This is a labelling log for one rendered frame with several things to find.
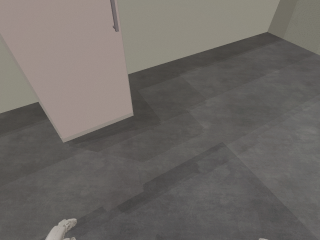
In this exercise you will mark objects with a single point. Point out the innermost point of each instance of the fridge door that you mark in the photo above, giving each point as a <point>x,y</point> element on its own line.
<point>72,57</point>

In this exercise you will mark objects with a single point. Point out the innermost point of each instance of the left robot hand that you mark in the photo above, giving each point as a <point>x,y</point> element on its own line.
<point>58,232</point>

